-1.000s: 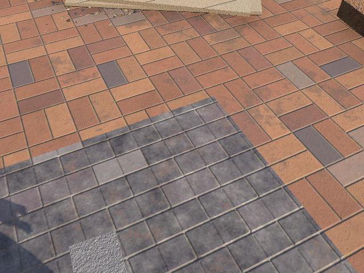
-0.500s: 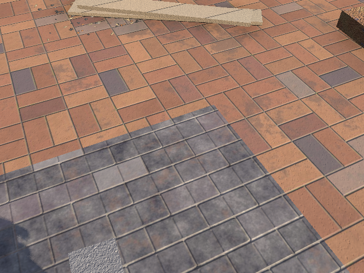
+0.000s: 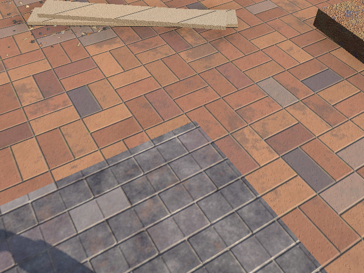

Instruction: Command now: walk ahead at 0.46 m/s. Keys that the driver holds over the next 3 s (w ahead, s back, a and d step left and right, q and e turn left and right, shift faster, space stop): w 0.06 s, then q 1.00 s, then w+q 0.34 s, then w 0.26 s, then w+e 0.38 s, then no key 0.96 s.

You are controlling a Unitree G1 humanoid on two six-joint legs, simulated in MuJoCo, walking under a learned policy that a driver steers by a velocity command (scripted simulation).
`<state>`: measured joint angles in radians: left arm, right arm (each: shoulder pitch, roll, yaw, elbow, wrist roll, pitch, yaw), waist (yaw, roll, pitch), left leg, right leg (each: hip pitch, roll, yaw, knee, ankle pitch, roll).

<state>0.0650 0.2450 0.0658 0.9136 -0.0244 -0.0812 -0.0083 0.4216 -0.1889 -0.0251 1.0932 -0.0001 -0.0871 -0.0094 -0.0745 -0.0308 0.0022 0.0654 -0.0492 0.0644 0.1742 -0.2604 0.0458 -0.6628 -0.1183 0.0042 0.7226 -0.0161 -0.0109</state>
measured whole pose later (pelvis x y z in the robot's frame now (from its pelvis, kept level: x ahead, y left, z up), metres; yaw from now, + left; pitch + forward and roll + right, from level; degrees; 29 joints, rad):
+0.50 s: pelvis +0.19 -0.06 +0.00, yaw +11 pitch +1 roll -2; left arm 0.13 0.26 0.07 0.94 0.02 -0.05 0.04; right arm 0.15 -0.27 -0.09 0.86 0.01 0.03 -0.03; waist 0.01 0.03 0.06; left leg -0.58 0.10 0.02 0.90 -0.27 -0.03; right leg -0.24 -0.02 -0.24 0.35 -0.12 -0.06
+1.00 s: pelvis +0.23 -0.02 +0.00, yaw +28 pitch +3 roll -2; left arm 0.04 0.30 0.09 0.86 -0.01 0.00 0.04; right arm 0.15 -0.30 -0.09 0.74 0.01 0.02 -0.04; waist -0.01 -0.01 0.05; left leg -0.31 -0.05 -0.10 0.45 -0.18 0.05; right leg -0.48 0.01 0.07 0.81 -0.34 0.07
